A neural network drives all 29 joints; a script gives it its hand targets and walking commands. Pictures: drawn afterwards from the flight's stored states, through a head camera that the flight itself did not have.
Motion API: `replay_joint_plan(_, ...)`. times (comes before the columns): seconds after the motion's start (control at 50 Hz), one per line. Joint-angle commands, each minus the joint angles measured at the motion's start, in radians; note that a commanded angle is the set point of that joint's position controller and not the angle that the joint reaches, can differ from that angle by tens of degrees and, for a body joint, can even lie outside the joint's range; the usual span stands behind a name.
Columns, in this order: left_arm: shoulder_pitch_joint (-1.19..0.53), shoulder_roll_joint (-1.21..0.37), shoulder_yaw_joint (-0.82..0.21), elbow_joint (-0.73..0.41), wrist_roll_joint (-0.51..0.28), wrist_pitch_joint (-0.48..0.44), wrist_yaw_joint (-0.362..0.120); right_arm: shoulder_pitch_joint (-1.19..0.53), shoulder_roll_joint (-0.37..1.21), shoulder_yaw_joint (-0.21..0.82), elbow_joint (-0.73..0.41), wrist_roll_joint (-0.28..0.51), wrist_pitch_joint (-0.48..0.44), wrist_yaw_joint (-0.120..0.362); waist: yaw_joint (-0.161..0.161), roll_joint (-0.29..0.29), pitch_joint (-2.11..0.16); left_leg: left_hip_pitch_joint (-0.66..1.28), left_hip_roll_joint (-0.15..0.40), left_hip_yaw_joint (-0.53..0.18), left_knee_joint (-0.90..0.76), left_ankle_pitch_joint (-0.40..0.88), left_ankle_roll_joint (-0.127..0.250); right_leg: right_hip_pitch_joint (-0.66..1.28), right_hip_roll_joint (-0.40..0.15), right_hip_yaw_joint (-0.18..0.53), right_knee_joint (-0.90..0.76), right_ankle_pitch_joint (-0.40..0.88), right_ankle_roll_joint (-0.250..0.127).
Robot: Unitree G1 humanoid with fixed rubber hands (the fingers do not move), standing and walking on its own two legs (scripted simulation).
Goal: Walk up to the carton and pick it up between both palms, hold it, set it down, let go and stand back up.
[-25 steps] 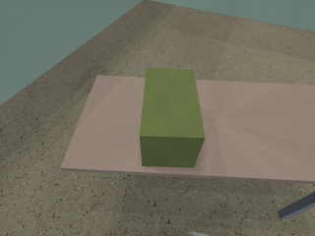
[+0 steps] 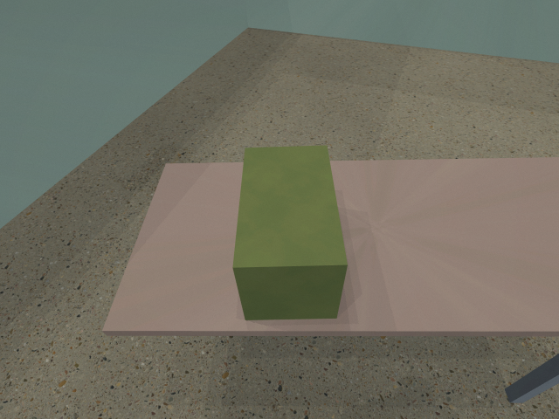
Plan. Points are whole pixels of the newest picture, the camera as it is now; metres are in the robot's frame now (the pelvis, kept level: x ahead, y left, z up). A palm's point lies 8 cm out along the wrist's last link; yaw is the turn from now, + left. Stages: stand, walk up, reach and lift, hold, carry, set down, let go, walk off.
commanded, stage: walk up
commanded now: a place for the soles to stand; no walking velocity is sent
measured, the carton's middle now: (288, 228) +0.50 +0.02 -0.06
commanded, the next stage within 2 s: none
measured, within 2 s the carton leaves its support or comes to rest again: neither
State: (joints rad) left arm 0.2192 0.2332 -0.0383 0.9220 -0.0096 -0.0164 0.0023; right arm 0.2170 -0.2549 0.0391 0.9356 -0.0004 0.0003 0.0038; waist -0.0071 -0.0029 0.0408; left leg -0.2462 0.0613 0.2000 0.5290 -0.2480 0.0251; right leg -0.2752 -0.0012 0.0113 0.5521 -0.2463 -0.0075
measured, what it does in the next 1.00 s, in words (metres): steps on the spot: right foot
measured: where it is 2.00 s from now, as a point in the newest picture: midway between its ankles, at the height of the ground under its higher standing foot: outside the picture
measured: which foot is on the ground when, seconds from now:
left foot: down 0.00-1.00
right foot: down 0.00-0.46, up 0.48-0.70, down 0.72-1.00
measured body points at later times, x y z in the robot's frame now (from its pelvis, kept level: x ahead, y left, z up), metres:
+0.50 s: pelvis -0.04 +0.01 -0.02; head +0.01 +0.01 +0.43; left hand +0.08 +0.29 -0.14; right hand +0.06 -0.27 -0.14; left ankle +0.03 +0.10 -0.73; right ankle +0.03 -0.11 -0.73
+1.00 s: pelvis -0.06 +0.00 -0.01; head -0.06 +0.00 +0.44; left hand +0.06 +0.22 -0.14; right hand -0.07 -0.25 -0.15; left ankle -0.01 +0.11 -0.73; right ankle -0.09 -0.11 -0.73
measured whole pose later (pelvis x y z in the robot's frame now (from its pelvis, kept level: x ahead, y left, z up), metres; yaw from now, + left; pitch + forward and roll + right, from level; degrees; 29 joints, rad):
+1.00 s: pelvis -0.06 +0.00 -0.01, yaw -8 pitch -2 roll -1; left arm 0.27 0.20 0.00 0.82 0.01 0.00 0.01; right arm 0.31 -0.24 0.02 0.91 -0.02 0.00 0.01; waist -0.03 0.01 0.04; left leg -0.32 0.02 0.03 0.62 -0.27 0.00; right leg -0.23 0.01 -0.02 0.61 -0.35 -0.02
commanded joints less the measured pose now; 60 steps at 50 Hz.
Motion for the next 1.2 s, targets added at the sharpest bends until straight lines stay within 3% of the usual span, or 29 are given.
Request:
replay_joint_plan(0.0, 0.012, 0.132, 0.022, -0.036, 0.002, -0.012, 0.004, 0.014, -0.118, -0.022, -0.025, 0.001, -0.008, -0.003, 0.001, -0.007, -0.013, 0.049, 0.112, -0.158, -0.142, -0.046, 0.038, -0.077, -0.094, 0.134, -0.133, 0.037, -0.053)
replay_joint_plan(0.18, 0.038, 0.144, 0.02, -0.009, 0.002, -0.008, 0.009, 0.028, -0.131, -0.022, 0.006, -0.003, -0.002, -0.008, 0.002, 0.006, -0.02, 0.071, 0.107, -0.148, -0.146, -0.073, 0.035, -0.089, -0.084, 0.154, -0.151, 0.001, -0.058)
replay_joint_plan(0.2, 0.001, 0.208, 0.055, -0.039, -0.003, -0.008, 0.015, -0.042, -0.187, -0.05, -0.025, -0.002, 0.007, -0.019, 0.008, -0.006, 0.052, 0.052, 0.105, -0.132, -0.067, 0.092, 0.046, -0.157, -0.1, 0.174, -0.094, 0.241, -0.064)
replay_joint_plan(0.24, 0.029, 0.229, 0.07, -0.051, -0.001, -0.006, 0.022, -0.017, -0.169, -0.053, -0.032, -0.009, 0.015, -0.024, 0.005, -0.035, -0.047, 0.079, 0.084, -0.104, 0.023, 0.213, 0.061, -0.102, -0.116, 0.183, -0.052, 0.401, -0.081)
replay_joint_plan(0.34, 0.02, 0.222, 0.094, -0.104, 0.006, 0.025, 0.027, -0.014, -0.136, -0.066, -0.081, -0.01, 0.043, -0.023, 0.007, -0.078, -0.104, 0.084, 0.02, -0.113, 0.107, 0.027, 0.06, -0.149, -0.148, 0.284, -0.099, 0.28, -0.142)
replay_joint_plan(0.38, 0.0, 0.222, 0.094, -0.126, 0.01, 0.038, 0.026, -0.01, -0.14, -0.07, -0.097, -0.009, 0.048, -0.021, -0.001, -0.083, -0.094, 0.081, 0.033, -0.134, 0.083, -0.057, 0.064, -0.179, -0.134, 0.285, -0.1, 0.187, -0.137)
replay_joint_plan(0.42, -0.013, 0.21, 0.092, -0.149, 0.011, 0.045, 0.024, 0.002, -0.161, -0.078, -0.113, -0.011, 0.045, -0.021, -0.014, -0.041, -0.093, 0.084, 0.107, -0.202, -0.016, -0.121, 0.089, -0.221, -0.087, 0.234, -0.031, 0.053, -0.105)
replay_joint_plan(0.44, -0.026, 0.188, 0.088, -0.163, 0.013, 0.047, 0.022, -0.001, -0.195, -0.086, -0.118, -0.01, 0.044, -0.023, -0.023, 0.019, -0.073, 0.057, 0.197, -0.264, -0.113, -0.154, 0.127, -0.236, -0.011, 0.158, 0.091, -0.033, -0.066)
replay_joint_plan(0.46, -0.022, 0.166, 0.085, -0.174, 0.019, 0.048, 0.021, -0.001, -0.247, -0.103, -0.122, -0.014, 0.046, -0.027, -0.031, 0.135, -0.065, -0.01, 0.337, -0.351, -0.238, -0.149, 0.187, -0.203, 0.074, 0.045, 0.312, -0.136, -0.026)
replay_joint_plan(0.48, -0.007, 0.169, 0.094, -0.18, 0.031, 0.052, 0.02, -0.019, -0.247, -0.104, -0.125, -0.016, 0.045, -0.032, -0.031, 0.174, -0.033, -0.073, 0.436, -0.401, -0.289, -0.074, 0.25, -0.213, 0.059, 0.045, 0.535, -0.335, -0.008)
replay_joint_plan(0.5, 0.041, 0.179, 0.106, -0.172, 0.037, 0.058, 0.019, -0.042, -0.234, -0.104, -0.124, -0.013, 0.044, -0.039, -0.008, 0.144, -0.022, -0.073, 0.453, -0.37, -0.272, 0.006, 0.275, -0.233, 0.032, 0.084, 0.652, -0.384, -0.002)
replay_joint_plan(0.52, 0.066, 0.183, 0.113, -0.172, 0.041, 0.065, 0.019, -0.065, -0.208, -0.099, -0.133, -0.014, 0.041, -0.046, 0.002, 0.119, -0.01, -0.088, 0.424, -0.304, -0.247, 0.054, 0.268, -0.226, 0.018, 0.094, 0.701, -0.354, 0.008)
replay_joint_plan(0.54, 0.088, 0.176, 0.114, -0.169, 0.041, 0.068, 0.014, -0.085, -0.191, -0.095, -0.143, -0.022, 0.036, -0.046, 0.009, 0.098, -0.038, -0.071, 0.397, -0.262, -0.232, -0.011, 0.246, -0.215, 0.009, 0.086, 0.695, -0.317, 0.017)
replay_joint_plan(0.62, 0.06, 0.125, 0.096, -0.198, 0.02, 0.056, -0.012, -0.063, -0.178, -0.082, -0.151, -0.039, 0.03, -0.04, -0.022, 0.136, -0.054, -0.012, 0.32, -0.173, -0.221, -0.286, 0.151, -0.152, -0.009, -0.001, 0.335, -0.366, 0.021)
replay_joint_plan(0.64, 0.089, 0.115, 0.092, -0.197, 0.012, 0.049, -0.018, -0.057, -0.195, -0.087, -0.148, -0.043, 0.038, -0.037, -0.015, 0.159, -0.063, -0.026, 0.307, -0.132, -0.202, -0.307, 0.13, -0.082, -0.005, -0.027, 0.239, -0.314, 0.012)
replay_joint_plan(0.68, 0.208, 0.105, 0.099, -0.167, 0.008, 0.035, -0.019, -0.055, -0.197, -0.083, -0.144, -0.049, 0.053, -0.024, 0.041, 0.087, -0.082, -0.148, 0.268, -0.089, -0.132, -0.401, 0.064, 0.105, 0.023, -0.054, 0.021, -0.129, -0.024)
replay_joint_plan(0.7, 0.232, 0.122, 0.109, -0.16, 0.011, 0.03, -0.018, -0.014, -0.166, -0.075, -0.137, -0.048, 0.059, -0.013, 0.042, -0.009, -0.04, -0.229, 0.219, -0.07, -0.04, -0.451, 0.021, 0.126, -0.021, 0.08, -0.095, -0.182, -0.053)
replay_joint_plan(0.72, 0.222, 0.197, 0.127, -0.18, 0.01, 0.027, -0.008, 0.005, -0.095, -0.049, -0.166, -0.026, 0.058, 0.001, 0.039, -0.213, -0.031, -0.299, 0.091, -0.029, 0.161, -0.398, -0.045, 0.059, -0.218, 0.453, -0.262, -0.455, -0.131)
replay_joint_plan(0.74, 0.182, 0.242, 0.135, -0.176, -0.01, 0.026, 0.014, -0.061, -0.123, -0.057, -0.177, -0.024, 0.067, 0.003, 0.055, -0.137, 0.078, -0.254, 0.029, -0.149, 0.332, -0.39, -0.045, -0.181, -0.29, 0.591, -0.351, -0.523, -0.197)
replay_joint_plan(0.76, 0.13, 0.198, 0.121, -0.173, -0.008, 0.017, 0.031, -0.048, -0.116, -0.053, -0.163, -0.021, 0.067, 0.006, 0.024, -0.106, 0.117, -0.218, 0.038, -0.219, 0.371, -0.322, -0.042, -0.226, -0.283, 0.534, -0.351, -0.446, -0.194)
replay_joint_plan(0.82, -0.012, 0.134, 0.089, -0.198, 0.028, 0.0, 0.035, 0.081, -0.099, -0.044, -0.092, -0.023, 0.023, 0.003, -0.044, -0.194, 0.037, -0.114, 0.004, -0.204, 0.26, -0.136, -0.022, -0.125, -0.208, 0.26, -0.243, -0.085, -0.153)
replay_joint_plan(0.86, -0.029, 0.119, 0.08, -0.204, 0.033, -0.001, 0.017, 0.099, -0.089, -0.047, -0.086, -0.03, -0.008, -0.003, -0.058, -0.12, -0.018, 0.035, -0.019, -0.176, 0.066, 0.04, -0.002, -0.117, -0.182, 0.169, -0.153, 0.057, -0.12)
replay_joint_plan(0.88, -0.012, 0.105, 0.074, -0.2, 0.027, -0.002, 0.008, 0.089, -0.099, -0.05, -0.096, -0.033, -0.02, -0.005, -0.054, -0.086, -0.018, 0.071, 0.005, -0.209, -0.008, 0.151, 0.006, -0.122, -0.17, 0.141, -0.118, 0.062, -0.089)
replay_joint_plan(0.9, 0.044, 0.086, 0.064, -0.182, 0.025, -0.002, 0.0, 0.087, -0.115, -0.053, -0.107, -0.039, -0.028, -0.006, -0.023, -0.03, -0.028, 0.112, 0.072, -0.3, -0.058, 0.164, 0.023, -0.129, -0.14, 0.12, -0.071, -0.016, -0.063)
replay_joint_plan(0.92, 0.096, 0.065, 0.057, -0.163, 0.013, 0.003, 0.0, 0.046, -0.148, -0.059, -0.108, -0.023, -0.027, -0.004, 0.024, 0.018, -0.018, -0.004, 0.12, -0.405, -0.1, 0.088, 0.063, -0.057, -0.058, 0.065, -0.068, -0.119, -0.039)
replay_joint_plan(0.96, 0.097, 0.077, 0.054, -0.141, 0.024, 0.009, 0.007, 0.046, -0.133, -0.057, -0.086, -0.003, -0.014, 0.004, 0.025, 0.039, 0.053, -0.153, 0.09, -0.399, -0.166, -0.079, 0.055, 0.042, -0.053, 0.062, -0.096, -0.139, -0.052)
replay_joint_plan(1.02, 0.083, 0.099, 0.052, -0.113, 0.021, -0.003, 0.009, 0.09, -0.113, -0.049, -0.073, -0.007, -0.018, 0.003, 0.01, 0.05, 0.028, -0.129, 0.034, -0.34, -0.133, 0.018, 0.023, 0.076, -0.089, 0.071, -0.135, -0.068, -0.062)
replay_joint_plan(1.08, 0.052, 0.107, 0.044, -0.102, 0.02, -0.011, 0.012, 0.124, -0.099, -0.051, -0.068, -0.008, -0.029, 0.003, -0.006, 0.034, -0.022, -0.051, 0.032, -0.339, -0.082, 0.158, 0.032, 0.071, -0.098, 0.055, -0.145, -0.028, -0.062)
replay_joint_plan(1.18, 0.0, 0.111, 0.036, -0.09, 0.018, 0.001, 0.016, 0.117, -0.101, -0.049, -0.069, -0.008, -0.027, -0.004, -0.015, 0.026, -0.003, -0.077, 0.019, -0.33, -0.053, 0.166, 0.026, 0.071, -0.115, 0.024, -0.164, -0.036, -0.068)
